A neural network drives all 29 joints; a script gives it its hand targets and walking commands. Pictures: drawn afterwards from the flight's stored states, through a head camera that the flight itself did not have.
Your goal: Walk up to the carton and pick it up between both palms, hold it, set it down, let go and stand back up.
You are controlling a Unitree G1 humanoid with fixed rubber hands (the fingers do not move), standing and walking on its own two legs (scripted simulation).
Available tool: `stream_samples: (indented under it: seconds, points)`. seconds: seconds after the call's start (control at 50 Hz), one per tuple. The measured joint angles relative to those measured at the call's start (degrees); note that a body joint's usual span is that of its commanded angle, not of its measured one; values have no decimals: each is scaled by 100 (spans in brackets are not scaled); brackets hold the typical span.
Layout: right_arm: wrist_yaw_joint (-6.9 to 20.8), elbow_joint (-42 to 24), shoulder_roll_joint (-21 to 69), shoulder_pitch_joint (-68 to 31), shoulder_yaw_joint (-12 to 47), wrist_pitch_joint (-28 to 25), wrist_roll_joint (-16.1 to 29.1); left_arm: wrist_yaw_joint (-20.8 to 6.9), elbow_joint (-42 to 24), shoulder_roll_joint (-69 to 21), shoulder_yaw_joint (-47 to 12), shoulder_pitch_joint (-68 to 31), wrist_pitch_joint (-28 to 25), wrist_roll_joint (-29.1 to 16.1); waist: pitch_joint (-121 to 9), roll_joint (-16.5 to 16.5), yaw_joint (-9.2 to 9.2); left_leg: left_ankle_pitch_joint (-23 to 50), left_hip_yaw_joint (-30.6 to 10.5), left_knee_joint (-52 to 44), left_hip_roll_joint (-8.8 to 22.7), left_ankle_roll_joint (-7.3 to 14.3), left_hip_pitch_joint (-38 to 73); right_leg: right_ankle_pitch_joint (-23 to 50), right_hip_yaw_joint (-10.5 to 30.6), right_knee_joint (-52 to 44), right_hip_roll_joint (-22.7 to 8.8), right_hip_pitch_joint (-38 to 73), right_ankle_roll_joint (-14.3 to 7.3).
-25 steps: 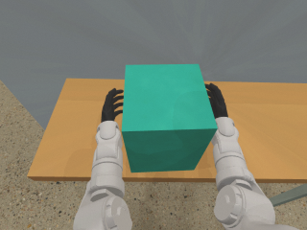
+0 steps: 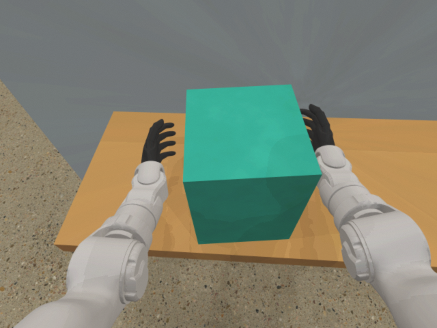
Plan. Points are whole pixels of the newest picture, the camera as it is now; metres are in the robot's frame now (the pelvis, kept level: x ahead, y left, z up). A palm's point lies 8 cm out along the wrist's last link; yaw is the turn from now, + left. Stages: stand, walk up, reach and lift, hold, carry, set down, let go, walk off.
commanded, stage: set down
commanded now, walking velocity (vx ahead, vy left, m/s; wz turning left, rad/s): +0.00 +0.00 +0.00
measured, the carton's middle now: (241, 169) +0.42 +0.00 +0.03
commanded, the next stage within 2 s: none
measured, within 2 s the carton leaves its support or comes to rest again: neither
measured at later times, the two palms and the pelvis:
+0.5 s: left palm (145, 129) +0.43 +0.17 +0.14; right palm (350, 116) +0.46 -0.18 +0.15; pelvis -0.03 -0.02 +0.00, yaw +0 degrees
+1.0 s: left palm (134, 107) +0.42 +0.17 +0.19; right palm (389, 89) +0.44 -0.21 +0.21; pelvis -0.01 -0.01 +0.01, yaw +0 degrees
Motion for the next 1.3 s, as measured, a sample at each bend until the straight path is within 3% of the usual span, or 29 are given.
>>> stream_samples:
  seconds: [0.12,0.26,0.4,0.6,0.76,0.9,1.0,1.12,1.3]
  points:
    - [125,210,-324,-247,230,151,511,-67,-41,290,-466,-232,158,-443,-72,-29,-83,26,-101,74,22,-44,-99,34,-97,4,19,-34,-51]
    - [360,47,-721,-631,617,717,970,-87,-148,397,-796,-707,674,-869,-31,-119,-101,160,-48,-10,9,-44,-132,116,-46,52,10,-151,-78]
    - [357,-188,-732,-961,732,1204,1011,-107,-90,507,-646,-1074,1048,-931,51,-134,-78,314,31,-208,-20,-39,-46,185,29,54,-11,-183,-94]
    - [38,-833,-569,-1041,453,1842,798,-208,-491,943,-429,-1165,1717,-1037,128,-50,-70,444,3,-470,-52,-32,173,284,-1,-186,-42,48,-81]
    - [-113,-1209,-703,-1107,209,2407,844,-208,-1817,983,-571,-1062,2911,-979,174,-74,-243,389,-109,-545,-10,-69,560,338,-114,-538,-4,608,-81]
    - [61,-1161,-1082,-1116,430,2824,1141,-188,-2539,787,-419,-871,3890,-545,554,-86,-289,304,-40,-667,31,-55,1341,277,-55,-656,39,1358,-79]
    - [176,-1632,-1227,-785,702,2830,1302,-240,-2797,729,-121,-461,3897,-340,768,-54,-236,329,46,-801,19,-20,1697,234,23,-616,32,1604,-54]
    - [178,-2238,-896,234,716,2571,1219,-460,-3415,608,158,721,3624,-93,963,-26,-229,393,4,-961,-10,-19,2053,219,-21,-674,1,1938,-54]
    - [-28,-3999,-10,2032,-203,2202,231,-476,-5201,465,-115,2425,3498,-249,1123,-115,-394,377,-141,-782,-74,-9,1994,191,-155,-567,-72,1971,-46]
